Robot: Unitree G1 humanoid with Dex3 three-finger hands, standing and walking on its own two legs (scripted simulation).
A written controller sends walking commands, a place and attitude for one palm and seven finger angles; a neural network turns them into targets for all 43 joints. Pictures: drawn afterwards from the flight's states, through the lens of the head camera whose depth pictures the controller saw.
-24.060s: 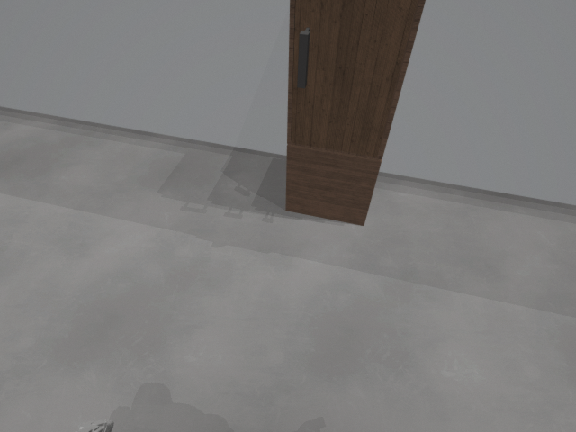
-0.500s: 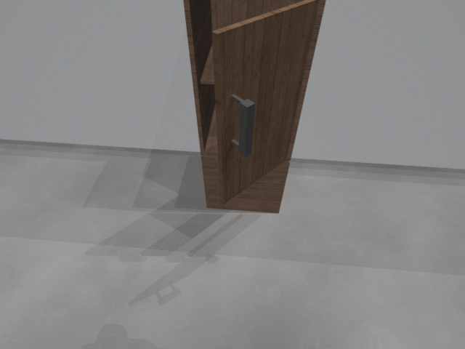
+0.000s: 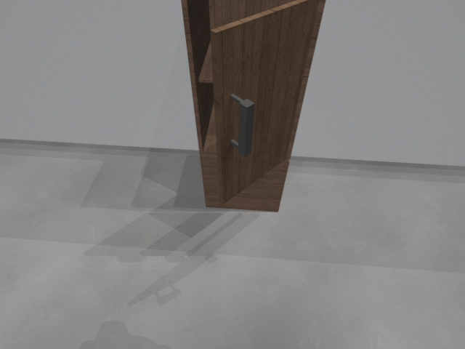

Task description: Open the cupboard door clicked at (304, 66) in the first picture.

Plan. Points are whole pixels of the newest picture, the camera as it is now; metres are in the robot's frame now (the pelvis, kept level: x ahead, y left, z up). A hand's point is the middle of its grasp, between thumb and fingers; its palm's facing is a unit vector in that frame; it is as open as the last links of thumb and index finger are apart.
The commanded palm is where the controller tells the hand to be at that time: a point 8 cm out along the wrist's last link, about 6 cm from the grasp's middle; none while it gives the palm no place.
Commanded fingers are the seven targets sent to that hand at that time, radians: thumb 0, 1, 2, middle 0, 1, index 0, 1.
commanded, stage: look to check the result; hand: left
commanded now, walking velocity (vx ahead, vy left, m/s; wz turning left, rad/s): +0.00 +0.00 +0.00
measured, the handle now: (239, 126) +0.64 +0.02 +0.00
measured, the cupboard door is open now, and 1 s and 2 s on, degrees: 47 47 47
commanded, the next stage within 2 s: walk to a spot facing it in 0.36 s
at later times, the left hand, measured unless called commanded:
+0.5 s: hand out of the picture +0.04 +0.19 -0.17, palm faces +0.03 -0.97 -0.23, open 7.4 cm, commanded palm none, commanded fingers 0.00 0.90 0.90 -0.20 -0.30 -0.20 -0.30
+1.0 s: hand out of the picture +0.08 +0.15 -0.17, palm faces -0.13 -0.95 -0.29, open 7.4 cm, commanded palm none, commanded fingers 0.00 0.90 0.90 -0.20 -0.30 -0.20 -0.30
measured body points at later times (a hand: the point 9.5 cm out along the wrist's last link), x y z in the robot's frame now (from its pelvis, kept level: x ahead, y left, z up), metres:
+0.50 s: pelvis +0.01 -0.01 +0.00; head +0.03 -0.01 +0.45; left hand +0.04 +0.24 -0.15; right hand +0.03 -0.25 -0.16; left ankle +0.01 +0.10 -0.74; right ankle +0.01 -0.10 -0.74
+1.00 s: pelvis +0.01 -0.05 -0.01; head +0.05 -0.08 +0.43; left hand +0.09 +0.20 -0.15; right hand +0.02 -0.30 -0.18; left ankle +0.00 +0.10 -0.68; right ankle -0.01 -0.11 -0.74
